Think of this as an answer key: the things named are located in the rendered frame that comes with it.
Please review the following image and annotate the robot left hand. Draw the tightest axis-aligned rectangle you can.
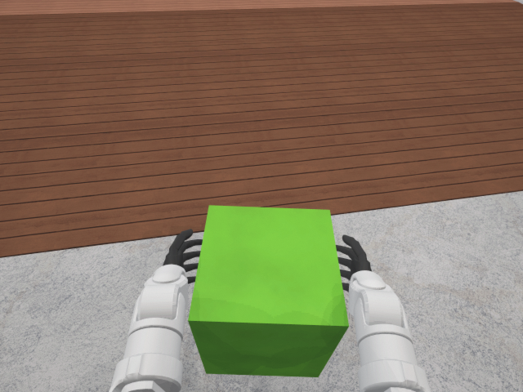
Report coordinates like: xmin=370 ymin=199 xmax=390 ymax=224
xmin=163 ymin=229 xmax=203 ymax=284

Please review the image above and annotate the robot right hand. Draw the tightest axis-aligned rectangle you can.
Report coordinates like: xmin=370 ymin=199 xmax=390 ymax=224
xmin=336 ymin=234 xmax=372 ymax=292

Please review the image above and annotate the carton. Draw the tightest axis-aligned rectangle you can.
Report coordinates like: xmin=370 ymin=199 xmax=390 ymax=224
xmin=188 ymin=205 xmax=349 ymax=377

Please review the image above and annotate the left robot forearm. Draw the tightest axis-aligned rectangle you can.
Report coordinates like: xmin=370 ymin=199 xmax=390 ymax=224
xmin=109 ymin=265 xmax=188 ymax=392

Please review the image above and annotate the right robot forearm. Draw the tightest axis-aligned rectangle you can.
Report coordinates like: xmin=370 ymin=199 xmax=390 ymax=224
xmin=348 ymin=270 xmax=431 ymax=392

